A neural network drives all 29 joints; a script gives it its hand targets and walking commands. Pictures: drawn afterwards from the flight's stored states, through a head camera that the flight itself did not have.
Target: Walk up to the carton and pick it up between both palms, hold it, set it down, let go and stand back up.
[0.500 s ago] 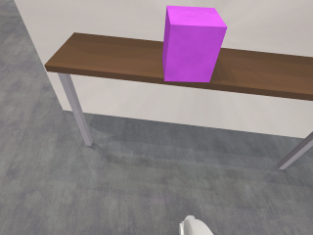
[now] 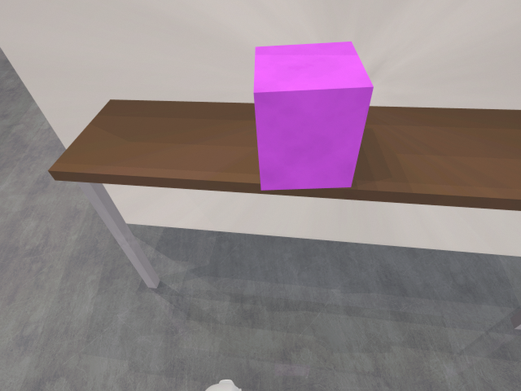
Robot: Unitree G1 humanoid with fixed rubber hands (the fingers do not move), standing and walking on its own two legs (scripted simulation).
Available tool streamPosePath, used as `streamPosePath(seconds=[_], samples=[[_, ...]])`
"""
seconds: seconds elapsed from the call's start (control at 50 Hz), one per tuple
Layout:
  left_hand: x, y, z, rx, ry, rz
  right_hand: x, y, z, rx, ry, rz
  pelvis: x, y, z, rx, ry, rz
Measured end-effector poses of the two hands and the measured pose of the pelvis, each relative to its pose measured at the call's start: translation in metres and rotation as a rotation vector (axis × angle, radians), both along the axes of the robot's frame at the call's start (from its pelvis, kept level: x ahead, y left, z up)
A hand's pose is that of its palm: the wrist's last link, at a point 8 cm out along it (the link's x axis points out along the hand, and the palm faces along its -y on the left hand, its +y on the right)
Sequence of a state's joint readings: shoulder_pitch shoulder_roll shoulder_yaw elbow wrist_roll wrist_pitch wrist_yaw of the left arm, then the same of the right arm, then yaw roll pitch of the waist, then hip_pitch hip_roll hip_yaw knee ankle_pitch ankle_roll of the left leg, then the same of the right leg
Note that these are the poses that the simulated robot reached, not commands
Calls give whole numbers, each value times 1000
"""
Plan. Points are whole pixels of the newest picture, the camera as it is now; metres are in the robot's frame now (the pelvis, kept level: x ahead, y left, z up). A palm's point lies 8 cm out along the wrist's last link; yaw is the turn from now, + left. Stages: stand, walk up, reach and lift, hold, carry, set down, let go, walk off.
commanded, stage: walk up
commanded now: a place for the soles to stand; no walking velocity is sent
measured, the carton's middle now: (304, 118) +0.67 -0.05 +0.07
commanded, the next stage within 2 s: none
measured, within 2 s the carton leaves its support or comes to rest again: neither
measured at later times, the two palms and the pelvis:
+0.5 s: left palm (172, 374) +0.20 +0.21 -0.15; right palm out of the picture +0.12 -0.28 -0.10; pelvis +0.14 -0.03 +0.00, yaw +1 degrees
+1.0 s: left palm (186, 385) +0.18 +0.18 -0.14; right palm out of the picture +0.16 -0.34 -0.13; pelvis +0.11 -0.08 -0.02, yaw +3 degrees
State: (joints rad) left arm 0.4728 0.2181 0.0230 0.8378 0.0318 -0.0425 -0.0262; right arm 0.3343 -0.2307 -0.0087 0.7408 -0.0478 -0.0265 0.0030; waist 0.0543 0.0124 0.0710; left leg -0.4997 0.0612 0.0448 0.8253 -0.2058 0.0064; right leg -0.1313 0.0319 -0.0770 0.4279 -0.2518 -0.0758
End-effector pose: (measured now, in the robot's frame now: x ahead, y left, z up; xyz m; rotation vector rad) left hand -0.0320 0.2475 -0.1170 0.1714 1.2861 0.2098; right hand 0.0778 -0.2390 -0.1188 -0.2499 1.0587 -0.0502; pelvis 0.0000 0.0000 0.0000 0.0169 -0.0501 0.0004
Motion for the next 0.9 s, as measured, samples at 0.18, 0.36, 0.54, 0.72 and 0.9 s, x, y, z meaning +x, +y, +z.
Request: streamPosePath(seconds=[0.18,0.36,0.54,0.72,0.9], samples=[[77,12,-41,-54,22,-57,71,14,-3,-88,-45,-20,67,12,-22,-10,7,14],[191,10,-26,-63,-61,-153,21,-23,35,-177,156,-190,117,-4,5,-76,-7,24],[247,-57,-34,-71,-79,-149,66,-53,3,-85,165,-137,151,-42,-10,-10,-3,19],[268,-59,-2,76,-181,-43,139,-91,-23,-57,65,-60,148,-76,-16,22,-12,28],[246,-67,-10,63,-190,-56,121,-102,-17,-66,60,-48,126,-85,-18,3,18,45]])
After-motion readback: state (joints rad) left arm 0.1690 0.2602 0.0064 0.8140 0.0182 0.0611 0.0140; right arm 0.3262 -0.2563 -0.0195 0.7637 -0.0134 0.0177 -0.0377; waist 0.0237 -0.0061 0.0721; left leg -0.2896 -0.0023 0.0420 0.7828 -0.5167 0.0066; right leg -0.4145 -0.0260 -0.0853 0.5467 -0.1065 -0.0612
